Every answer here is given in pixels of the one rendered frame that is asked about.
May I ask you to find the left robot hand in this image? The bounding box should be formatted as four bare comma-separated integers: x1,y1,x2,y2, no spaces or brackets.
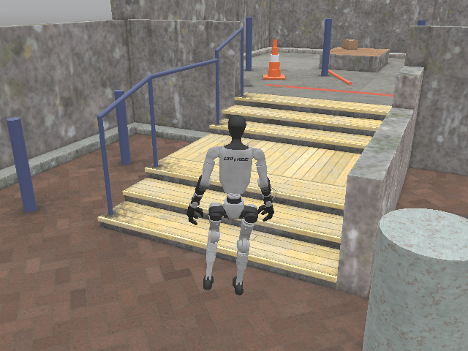
187,205,203,225

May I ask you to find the robot right upper arm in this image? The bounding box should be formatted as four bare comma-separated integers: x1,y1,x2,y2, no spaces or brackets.
251,147,268,188

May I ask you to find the robot left forearm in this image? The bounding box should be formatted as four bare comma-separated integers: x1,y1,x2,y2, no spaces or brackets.
190,175,206,208

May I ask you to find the robot left upper arm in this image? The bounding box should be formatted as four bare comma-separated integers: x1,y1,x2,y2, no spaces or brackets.
200,146,221,187

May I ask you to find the robot right thigh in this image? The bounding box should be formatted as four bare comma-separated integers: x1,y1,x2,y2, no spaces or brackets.
237,204,258,253

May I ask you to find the robot right shin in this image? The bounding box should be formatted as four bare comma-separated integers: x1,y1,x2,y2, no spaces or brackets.
236,240,250,285

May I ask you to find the robot right forearm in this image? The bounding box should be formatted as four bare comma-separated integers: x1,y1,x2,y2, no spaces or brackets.
260,177,273,207

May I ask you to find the right robot hand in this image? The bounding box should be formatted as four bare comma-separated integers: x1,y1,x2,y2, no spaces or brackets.
258,205,274,222

